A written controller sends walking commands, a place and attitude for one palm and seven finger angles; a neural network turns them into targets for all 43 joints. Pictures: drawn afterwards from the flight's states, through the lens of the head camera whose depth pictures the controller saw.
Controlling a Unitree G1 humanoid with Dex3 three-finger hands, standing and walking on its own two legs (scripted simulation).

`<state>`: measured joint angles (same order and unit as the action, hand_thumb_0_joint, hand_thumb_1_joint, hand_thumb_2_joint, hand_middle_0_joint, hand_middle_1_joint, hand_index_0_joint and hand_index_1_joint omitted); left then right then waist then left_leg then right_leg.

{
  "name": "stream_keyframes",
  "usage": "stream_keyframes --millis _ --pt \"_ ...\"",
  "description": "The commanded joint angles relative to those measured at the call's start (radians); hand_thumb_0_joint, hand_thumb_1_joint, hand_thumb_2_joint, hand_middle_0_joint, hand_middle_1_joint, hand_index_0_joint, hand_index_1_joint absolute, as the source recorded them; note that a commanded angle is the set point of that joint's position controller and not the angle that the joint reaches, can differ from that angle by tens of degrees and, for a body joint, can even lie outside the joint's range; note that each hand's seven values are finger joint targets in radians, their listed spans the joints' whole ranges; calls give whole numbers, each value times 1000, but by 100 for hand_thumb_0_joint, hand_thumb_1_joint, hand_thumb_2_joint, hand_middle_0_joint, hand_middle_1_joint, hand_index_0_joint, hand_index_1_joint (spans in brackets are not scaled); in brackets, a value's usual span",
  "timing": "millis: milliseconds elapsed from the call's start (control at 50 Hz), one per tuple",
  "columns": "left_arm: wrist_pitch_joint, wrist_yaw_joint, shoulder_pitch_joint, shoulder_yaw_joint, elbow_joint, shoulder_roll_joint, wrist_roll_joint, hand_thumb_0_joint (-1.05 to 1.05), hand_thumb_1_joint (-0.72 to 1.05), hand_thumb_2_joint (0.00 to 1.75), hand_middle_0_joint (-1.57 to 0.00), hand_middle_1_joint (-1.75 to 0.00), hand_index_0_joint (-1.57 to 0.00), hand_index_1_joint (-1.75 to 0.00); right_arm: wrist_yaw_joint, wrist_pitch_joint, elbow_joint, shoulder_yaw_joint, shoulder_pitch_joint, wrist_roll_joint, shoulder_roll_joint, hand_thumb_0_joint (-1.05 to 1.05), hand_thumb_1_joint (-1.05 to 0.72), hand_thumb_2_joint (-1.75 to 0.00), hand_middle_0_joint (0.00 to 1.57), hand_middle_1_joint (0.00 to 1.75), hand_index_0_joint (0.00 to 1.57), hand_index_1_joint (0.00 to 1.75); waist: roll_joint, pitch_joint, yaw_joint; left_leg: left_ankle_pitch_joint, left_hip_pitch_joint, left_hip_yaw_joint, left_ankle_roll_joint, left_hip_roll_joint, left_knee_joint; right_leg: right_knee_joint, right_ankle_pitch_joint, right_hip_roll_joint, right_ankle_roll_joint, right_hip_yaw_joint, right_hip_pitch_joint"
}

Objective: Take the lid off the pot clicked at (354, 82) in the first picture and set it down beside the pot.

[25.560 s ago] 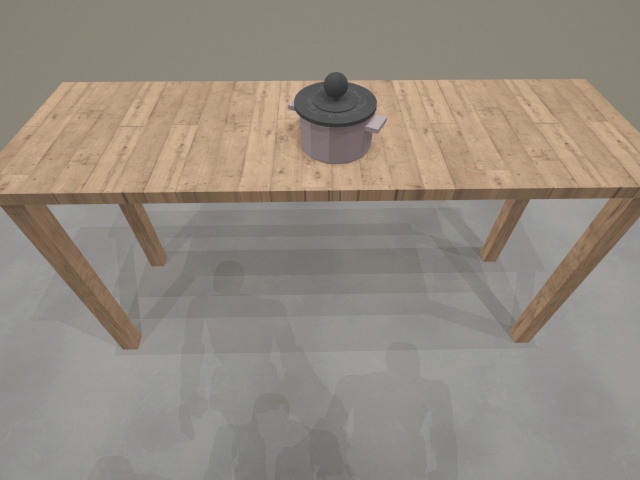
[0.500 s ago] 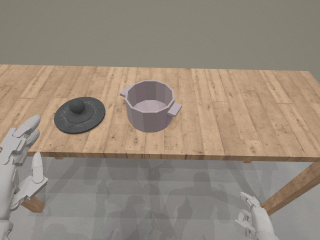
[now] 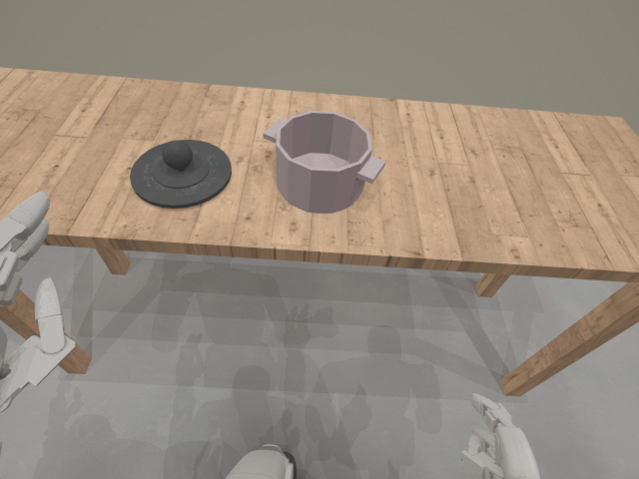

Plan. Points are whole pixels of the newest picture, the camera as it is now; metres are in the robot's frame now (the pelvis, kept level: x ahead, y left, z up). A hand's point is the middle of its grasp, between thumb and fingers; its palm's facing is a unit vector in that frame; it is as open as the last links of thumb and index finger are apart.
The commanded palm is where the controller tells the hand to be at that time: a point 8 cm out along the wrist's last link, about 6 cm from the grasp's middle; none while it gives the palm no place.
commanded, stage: step back with the hand held close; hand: left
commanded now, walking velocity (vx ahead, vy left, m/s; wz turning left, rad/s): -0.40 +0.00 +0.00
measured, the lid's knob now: (177, 154) +0.58 +0.29 +0.03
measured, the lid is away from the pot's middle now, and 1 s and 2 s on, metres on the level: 0.25 0.25 0.25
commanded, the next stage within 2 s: stop stepping back and stand still in 0.40 s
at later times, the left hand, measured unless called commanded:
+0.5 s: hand out of the picture +0.10 +0.27 +0.18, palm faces +0.28 -0.88 -0.39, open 7.4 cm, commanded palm +0.02 +0.32 +0.20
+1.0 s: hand out of the picture -0.04 +0.31 +0.17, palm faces +0.28 -0.88 -0.39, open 7.4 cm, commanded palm -0.11 +0.35 +0.20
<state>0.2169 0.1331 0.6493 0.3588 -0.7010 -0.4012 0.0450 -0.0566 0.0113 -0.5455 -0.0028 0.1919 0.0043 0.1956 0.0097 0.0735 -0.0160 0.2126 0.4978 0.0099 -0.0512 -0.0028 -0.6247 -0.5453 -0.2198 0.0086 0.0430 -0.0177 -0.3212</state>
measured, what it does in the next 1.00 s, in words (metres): walks backwards: right foot, then left foot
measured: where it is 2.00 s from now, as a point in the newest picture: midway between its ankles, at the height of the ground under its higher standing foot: outside the picture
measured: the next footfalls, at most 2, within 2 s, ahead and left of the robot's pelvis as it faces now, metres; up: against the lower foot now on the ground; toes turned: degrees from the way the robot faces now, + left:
right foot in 0.26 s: -0.01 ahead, -0.13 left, +0.00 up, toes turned +1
left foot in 0.42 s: +0.05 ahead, +0.12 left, +0.00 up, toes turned +1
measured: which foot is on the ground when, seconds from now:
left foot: down 0.00-0.28, up 0.30-0.40, down 0.42-0.68, up 0.70-0.84, down 0.86-1.00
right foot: down 0.00-0.10, up 0.12-0.24, down 0.26-0.42, up 0.44-0.66, down 0.68-1.00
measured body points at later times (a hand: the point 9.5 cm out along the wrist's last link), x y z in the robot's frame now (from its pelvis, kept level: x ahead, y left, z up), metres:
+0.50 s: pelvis -0.11 +0.04 +0.00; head -0.08 +0.09 +0.44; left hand +0.08 +0.31 +0.20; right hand +0.07 -0.19 -0.07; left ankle +0.01 +0.12 -0.72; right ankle -0.08 -0.12 -0.70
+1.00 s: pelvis -0.25 +0.08 +0.01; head -0.26 +0.12 +0.46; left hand -0.06 +0.35 +0.19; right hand -0.13 -0.16 -0.06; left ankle -0.17 +0.17 -0.72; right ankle -0.24 -0.03 -0.70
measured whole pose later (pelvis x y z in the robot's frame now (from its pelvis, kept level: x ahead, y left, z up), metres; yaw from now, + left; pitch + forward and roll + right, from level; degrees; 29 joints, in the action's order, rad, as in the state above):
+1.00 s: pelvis -0.25 +0.08 +0.01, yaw -3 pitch -2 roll -2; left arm 0.13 0.14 0.61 0.36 -0.62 -0.40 0.04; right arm -0.04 0.08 -0.60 -0.02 0.26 0.02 0.16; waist -0.05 0.00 0.05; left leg 0.21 0.36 0.04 -0.05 -0.03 -0.57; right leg -0.75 -0.47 0.04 -0.03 0.07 -0.33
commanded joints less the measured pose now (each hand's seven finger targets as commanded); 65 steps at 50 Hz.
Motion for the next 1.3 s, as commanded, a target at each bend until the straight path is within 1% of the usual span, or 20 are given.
stream_keyframes --millis 0,180,280,360,400,460,480,500,520,580,640,700,800,880,980,1040,1160,1220,1260,1280 --pt "69 35 -57 100 -198 -148 4 0 90 90 -20 -30 -20 -30 -19 48 137 65 -70 -1 140 0 -90 -90 20 30 20 30 -37 -132 39 251 -175 -115 11 -66 63 150 -158 -109 -107 -122 -147" --pt "100 24 37 173 -197 -173 22 0 90 90 -20 -30 -20 -30 14 76 135 76 -77 -11 129 0 -90 -90 20 30 20 30 217 -207 -3 381 35 -183 -6 -249 400 -156 -311 70 -77 53 140" --pt "68 14 -128 97 -167 -164 10 0 90 90 -20 -30 -20 -30 9 42 89 77 -87 -5 100 0 -90 -90 20 30 20 30 -292 -143 25 255 -198 -49 70 -1 -479 354 -8 -374 -250 -312 -278" --pt "44 3 -138 98 -140 -163 3 0 90 90 -20 -30 -20 -30 -9 28 89 38 -118 1 99 0 -90 -90 20 30 20 30 -63 -88 49 78 -177 -27 46 -31 129 30 321 -181 -109 -95 -63" --pt "78 11 -165 130 -233 -202 0 0 90 90 -20 -30 -20 -30 -10 57 113 59 -123 -4 139 0 -90 -90 20 30 20 30 275 -167 20 -211 -130 -247 -46 -264 304 -200 -76 14 -32 -2 -5" --pt "105 3 -48 171 -275 -209 30 0 90 90 -20 -30 -20 -30 26 108 117 85 -69 -17 141 0 -90 -90 20 30 20 30 206 -273 27 99 -117 -334 -82 -347 424 -512 -338 83 -46 -68 -29" --pt "-126 -80 -169 -233 722 83 -82 0 90 90 -20 -30 -20 -30 48 120 -136 93 -69 -45 280 0 -90 -90 20 30 20 30 209 -167 161 -704 -108 -307 -44 -280 149 -612 -319 27 -35 -110 -180" --pt "17 -18 -319 195 -548 -283 48 0 90 90 -20 -30 -20 -30 61 107 150 108 -142 15 116 0 -90 -90 20 30 20 30 51 -372 -33 -81 -281 -109 -20 -302 363 -519 -305 87 -7 -70 -27" --pt "71 17 -128 294 -446 -401 30 0 90 90 -20 -30 -20 -30 28 116 158 86 -102 -2 148 0 -90 -90 20 30 20 30 58 -349 -5 201 -176 -227 -38 -280 390 -433 -299 85 -36 7 -1" --pt "33 2 104 167 -409 -202 47 0 90 90 -20 -30 -20 -30 59 93 158 45 -101 -13 110 0 -90 -90 20 30 20 30 414 -247 -18 466 -31 -126 42 -218 525 -138 -307 90 -85 104 190" --pt "8 -4 88 148 -314 -198 18 0 90 90 -20 -30 -20 -30 30 67 149 60 -38 -9 103 0 -90 -90 20 30 20 30 -28 -206 12 299 -142 77 100 -18 50 314 -189 -59 -155 -5 149" --pt "-27 -3 -85 133 -141 -170 44 0 90 90 -20 -30 -20 -30 -3 49 95 75 -56 16 113 0 -90 -90 20 30 20 30 -297 -127 51 192 -161 -87 67 -41 -495 367 -392 -320 -244 -215 -224" --pt "-22 38 -206 80 -63 -147 13 0 90 90 -20 -30 -20 -30 -38 72 90 28 -90 21 120 0 -90 -90 20 30 20 30 22 -14 44 302 -214 28 9 -48 135 127 -440 -169 -154 -48 -155" --pt "13 16 -125 103 -157 -181 -4 0 90 90 -20 -30 -20 -30 -9 137 113 38 -93 17 128 0 -90 -90 20 30 20 30 252 -58 35 673 -59 -483 -121 -317 538 -413 -280 22 -67 29 -102" --pt "-8 15 110 93 -222 -155 -9 0 90 90 -20 -30 -20 -30 19 103 130 30 -112 6 106 0 -90 -90 20 30 20 30 120 -117 -15 506 152 -137 -10 -167 286 29 -254 45 -96 83 360" --pt "-4 15 -80 118 -261 -193 8 0 90 90 -20 -30 -20 -30 6 83 111 51 -82 1 107 0 -90 -90 20 30 20 30 -191 -86 27 213 158 24 49 -14 -488 369 -194 -326 -276 -408 123" --pt "4 38 -165 85 -100 -142 -7 0 90 90 -20 -30 -20 -30 -42 98 64 35 -84 5 88 0 -90 -90 20 30 20 30 -67 -76 44 230 -285 95 10 -42 19 226 -529 -220 -193 -138 -174" --pt "23 49 -127 75 -175 -129 -4 0 90 90 -20 -30 -20 -30 -41 133 105 35 -73 9 121 0 -90 -90 20 30 20 30 286 -81 38 369 -368 -313 -99 -265 385 -254 -304 31 -66 117 -197" --pt "19 31 -117 100 -162 -159 -10 0 90 90 -20 -30 -20 -30 -9 146 85 38 -101 8 120 0 -90 -90 20 30 20 30 209 -6 36 672 -52 -471 -137 -345 553 -473 -251 7 -64 3 -136" --pt "-166 -90 -299 -225 706 112 -122 0 90 90 -20 -30 -20 -30 61 151 -159 111 -2 -39 233 0 -90 -90 20 30 20 30 126 38 151 330 -61 -468 -146 -325 321 -539 -254 -68 -61 -58 -326"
